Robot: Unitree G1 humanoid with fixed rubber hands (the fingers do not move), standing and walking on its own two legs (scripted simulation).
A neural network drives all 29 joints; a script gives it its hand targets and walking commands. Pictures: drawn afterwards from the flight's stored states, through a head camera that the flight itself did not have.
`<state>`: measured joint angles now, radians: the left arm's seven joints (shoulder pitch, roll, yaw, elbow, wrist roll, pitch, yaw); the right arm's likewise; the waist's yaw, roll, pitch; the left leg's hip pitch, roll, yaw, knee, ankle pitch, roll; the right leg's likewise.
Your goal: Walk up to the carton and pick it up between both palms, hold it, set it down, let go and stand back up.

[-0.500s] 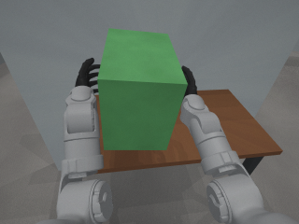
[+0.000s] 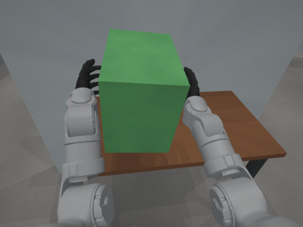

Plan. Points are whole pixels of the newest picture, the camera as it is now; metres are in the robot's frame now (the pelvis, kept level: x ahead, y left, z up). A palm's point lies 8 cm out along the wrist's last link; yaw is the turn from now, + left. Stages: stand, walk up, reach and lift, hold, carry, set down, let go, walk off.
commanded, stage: hold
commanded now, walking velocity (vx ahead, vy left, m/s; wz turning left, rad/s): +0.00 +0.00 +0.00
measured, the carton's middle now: (139, 90) +0.42 +0.01 +0.20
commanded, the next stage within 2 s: none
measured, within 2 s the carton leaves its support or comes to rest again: neither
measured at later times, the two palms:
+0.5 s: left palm (85, 91) +0.36 +0.14 +0.24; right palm (191, 97) +0.36 -0.12 +0.21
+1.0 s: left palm (85, 91) +0.36 +0.14 +0.24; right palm (191, 97) +0.36 -0.12 +0.21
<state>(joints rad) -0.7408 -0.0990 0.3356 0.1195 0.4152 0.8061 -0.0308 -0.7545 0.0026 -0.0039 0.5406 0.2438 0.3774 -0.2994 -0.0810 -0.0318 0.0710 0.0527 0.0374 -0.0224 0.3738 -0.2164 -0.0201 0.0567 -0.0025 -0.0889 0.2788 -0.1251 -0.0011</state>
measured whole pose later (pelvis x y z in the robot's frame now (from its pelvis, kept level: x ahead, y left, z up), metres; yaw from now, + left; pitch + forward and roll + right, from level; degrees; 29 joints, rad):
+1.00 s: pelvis +0.00 +0.00 +0.00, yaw +0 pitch -12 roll -1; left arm -0.74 -0.10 0.34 0.12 0.42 0.80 -0.03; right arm -0.76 0.00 0.00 0.54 0.25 0.39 -0.30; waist -0.08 -0.03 0.07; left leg 0.06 0.04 -0.02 0.38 -0.22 -0.02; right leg 0.06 0.00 -0.09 0.28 -0.13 0.00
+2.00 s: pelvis +0.00 +0.00 +0.00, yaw +1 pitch -10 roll -2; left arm -0.77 -0.07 0.34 0.15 0.39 0.78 -0.04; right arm -0.79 0.00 -0.01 0.54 0.26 0.38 -0.32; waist -0.08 -0.03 0.05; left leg 0.01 0.04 -0.03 0.40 -0.23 -0.02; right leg 0.03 0.00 -0.10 0.27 -0.12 0.00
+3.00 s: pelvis +0.00 +0.00 +0.00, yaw +1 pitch -11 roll -1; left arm -0.77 -0.09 0.36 0.17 0.42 0.79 -0.06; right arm -0.78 0.01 -0.02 0.57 0.23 0.39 -0.31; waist -0.08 -0.04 0.06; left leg 0.04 0.04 -0.04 0.38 -0.22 -0.02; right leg 0.05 0.00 -0.10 0.27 -0.13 0.00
